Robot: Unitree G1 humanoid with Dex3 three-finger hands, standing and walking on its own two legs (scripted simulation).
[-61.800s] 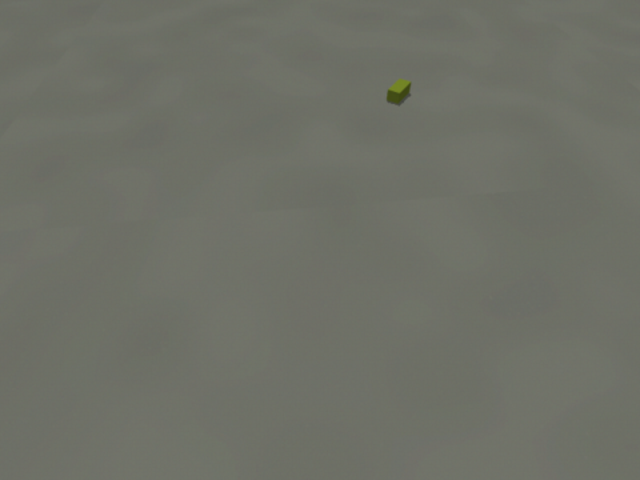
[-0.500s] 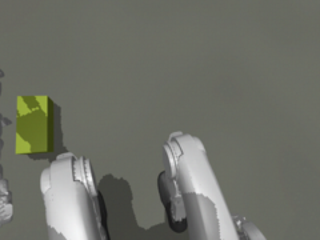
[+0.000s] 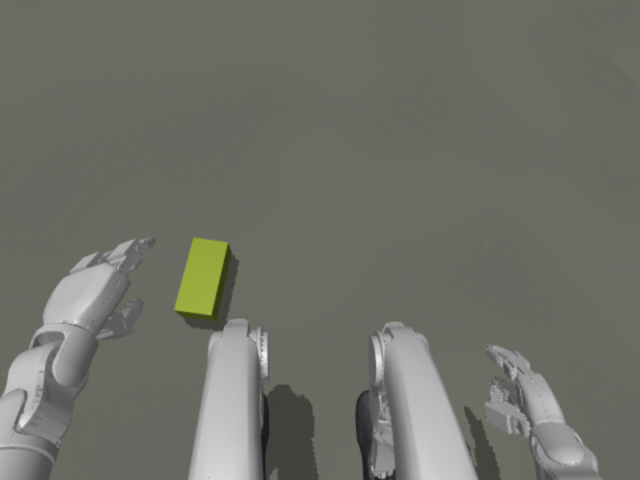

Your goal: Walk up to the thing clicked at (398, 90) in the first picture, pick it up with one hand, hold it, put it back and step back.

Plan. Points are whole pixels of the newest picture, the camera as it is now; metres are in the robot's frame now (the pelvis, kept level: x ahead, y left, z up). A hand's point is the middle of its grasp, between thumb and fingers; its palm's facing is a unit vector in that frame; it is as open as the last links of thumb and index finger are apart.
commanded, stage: home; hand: left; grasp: from above
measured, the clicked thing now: (204, 279) +0.46 +0.25 -0.44
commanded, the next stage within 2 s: none
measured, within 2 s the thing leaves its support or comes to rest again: neither
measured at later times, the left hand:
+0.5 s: hand (83, 352) +0.24 +0.20 +0.13, palm faces -0.03 -0.92 -0.38, open 7.8 cm
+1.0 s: hand (47, 347) +0.24 +0.19 +0.19, palm faces +0.15 -0.97 -0.19, open 9.4 cm
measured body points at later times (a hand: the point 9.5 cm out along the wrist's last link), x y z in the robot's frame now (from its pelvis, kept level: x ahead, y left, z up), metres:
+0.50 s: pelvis +0.06 +0.00 +0.20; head +0.13 +0.01 +0.64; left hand +0.24 +0.25 +0.16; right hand +0.23 -0.25 +0.11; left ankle +0.10 +0.12 -0.44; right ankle +0.10 -0.14 -0.44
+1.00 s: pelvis +0.10 +0.00 +0.24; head +0.11 +0.01 +0.69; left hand +0.23 +0.24 +0.21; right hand +0.28 -0.23 +0.19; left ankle +0.09 +0.12 -0.44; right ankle +0.10 -0.14 -0.44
